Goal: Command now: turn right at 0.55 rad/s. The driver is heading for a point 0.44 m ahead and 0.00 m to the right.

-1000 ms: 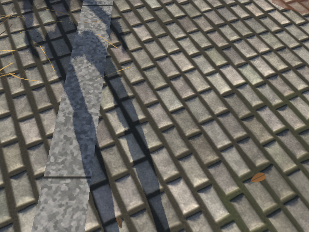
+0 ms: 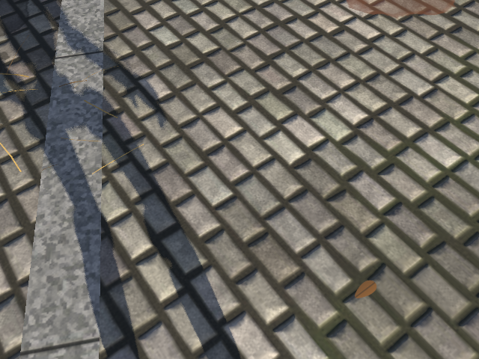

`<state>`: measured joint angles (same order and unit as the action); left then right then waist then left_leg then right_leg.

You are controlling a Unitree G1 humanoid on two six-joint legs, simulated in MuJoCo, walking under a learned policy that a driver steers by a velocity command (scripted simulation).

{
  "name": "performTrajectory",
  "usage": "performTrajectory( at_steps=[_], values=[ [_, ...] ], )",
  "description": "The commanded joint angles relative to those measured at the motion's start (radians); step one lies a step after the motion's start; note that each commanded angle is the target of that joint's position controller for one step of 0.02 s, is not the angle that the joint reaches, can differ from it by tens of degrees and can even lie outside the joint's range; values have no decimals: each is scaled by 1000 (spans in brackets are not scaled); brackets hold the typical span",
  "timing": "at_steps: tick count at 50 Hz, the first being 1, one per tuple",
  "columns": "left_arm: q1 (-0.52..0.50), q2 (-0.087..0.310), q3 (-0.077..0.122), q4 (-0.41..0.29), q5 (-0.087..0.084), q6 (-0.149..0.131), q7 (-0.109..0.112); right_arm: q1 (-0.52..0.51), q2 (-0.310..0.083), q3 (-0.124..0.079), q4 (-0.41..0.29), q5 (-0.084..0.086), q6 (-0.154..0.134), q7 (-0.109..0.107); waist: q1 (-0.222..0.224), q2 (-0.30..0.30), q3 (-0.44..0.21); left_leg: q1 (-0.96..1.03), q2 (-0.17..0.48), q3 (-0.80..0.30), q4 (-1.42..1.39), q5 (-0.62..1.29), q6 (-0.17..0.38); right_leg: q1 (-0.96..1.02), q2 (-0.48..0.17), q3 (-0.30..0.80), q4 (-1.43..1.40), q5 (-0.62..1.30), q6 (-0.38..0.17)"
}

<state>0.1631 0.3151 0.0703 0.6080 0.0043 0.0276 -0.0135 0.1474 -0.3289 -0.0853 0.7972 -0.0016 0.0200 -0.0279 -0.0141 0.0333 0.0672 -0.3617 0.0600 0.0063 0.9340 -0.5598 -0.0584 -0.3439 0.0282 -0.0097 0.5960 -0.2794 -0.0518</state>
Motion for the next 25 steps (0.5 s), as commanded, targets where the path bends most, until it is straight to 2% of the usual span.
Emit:
performTrajectory(
  at_steps=[1, 2, 3, 5, 9, 12, 16, 18, 19, 20, 21, 22, 23, 25],
  values=[
    [46, 190, 54, -60, 0, -41, 8, -41, -116, -28, -91, 10, -14, -8, 36, -128, -146, -283, -14, -92, 267, 18, 10, 267, -306, 401, -261, 410, -224],
    [3, 169, 45, -68, -12, -37, 15, -36, -125, -32, -82, 1, -9, -15, 21, -122, -122, -269, -6, -97, 220, 85, 7, 226, -271, 366, -265, 355, -186],
    [-19, 165, 39, -75, -11, -33, 22, -24, -121, -33, -77, -5, -7, -15, 6, -134, -121, -216, -21, -87, 211, 136, -1, 172, -239, 335, -272, 362, -174],
    [-20, 160, 36, -84, -4, -29, 30, 2, -95, -28, -75, -2, -10, -10, -4, -148, -143, -176, -45, -79, 155, 193, -13, 159, -213, 319, -276, 349, -175],
    [3, 171, 44, -82, -10, -22, 42, -39, -67, -15, -93, -2, -16, -7, 21, -165, -138, -156, -66, -97, -51, 218, -31, 174, -197, 367, -267, 226, -179],
    [2, 183, 49, -87, -8, -13, 40, -54, -71, -14, -104, 3, -25, 2, 32, -181, -125, -101, -84, -104, -154, 206, -27, 136, -190, 425, -261, 150, -180],
    [-11, 165, 39, -88, -7, -3, 32, -29, -78, -15, -104, 11, -40, 20, 37, -193, -149, -11, -82, -84, -267, 203, -7, 147, -194, 471, -212, 235, -171],
    [-33, 148, 29, -86, -15, 3, 33, 8, -62, -11, -99, 8, -50, 30, 6, -183, -156, 88, -82, -64, -439, 307, 19, 135, -168, 469, -167, 272, -139],
    [-18, 131, 22, -78, -18, 3, 34, 25, -65, -11, -97, 0, -55, 32, -6, -161, -153, 167, -57, -77, -551, 427, 41, 104, -138, 453, -145, 231, -100],
    [21, 92, 9, -73, -4, -1, 34, 37, -117, -18, -109, -20, -56, 28, 14, -52, -171, 253, 82, -203, -597, 528, 88, 42, -77, 383, -50, 80, -38],
    [66, 72, 5, -82, -1, -9, 33, -14, -178, -25, -107, -33, -49, 24, 87, 162, -125, 234, 209, -368, -613, 653, 216, -64, 68, 206, 54, -154, 24],
    [30, 126, 19, -81, 10, -14, 38, -21, -115, -10, -118, -39, -52, 23, 39, 191, -125, 173, 294, -460, -643, 636, 326, -61, 45, 174, 196, -310, 72],
    [15, 170, 37, -74, -1, -12, 41, -30, -99, -2, -123, -31, -55, 21, 24, 153, -106, 176, 281, -440, -642, 618, 338, -86, 32, 174, 323, -321, 94],
    [26, 147, 42, -49, -5, -1, 45, -43, -104, -1, -117, -4, -56, 14, 25, 108, -90, 210, 222, -354, -616, 604, 292, -138, 24, 187, 422, -275, 127]
  ],
)
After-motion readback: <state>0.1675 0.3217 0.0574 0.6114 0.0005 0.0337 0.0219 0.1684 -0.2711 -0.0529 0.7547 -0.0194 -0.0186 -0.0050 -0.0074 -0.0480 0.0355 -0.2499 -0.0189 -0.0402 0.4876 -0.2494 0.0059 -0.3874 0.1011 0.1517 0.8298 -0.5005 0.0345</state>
